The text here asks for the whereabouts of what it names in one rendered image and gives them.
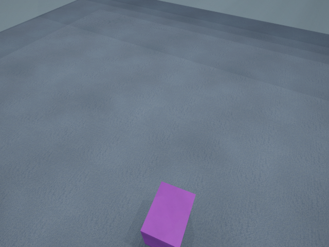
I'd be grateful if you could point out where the carton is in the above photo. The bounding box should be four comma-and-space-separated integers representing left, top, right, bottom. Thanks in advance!
140, 182, 196, 247

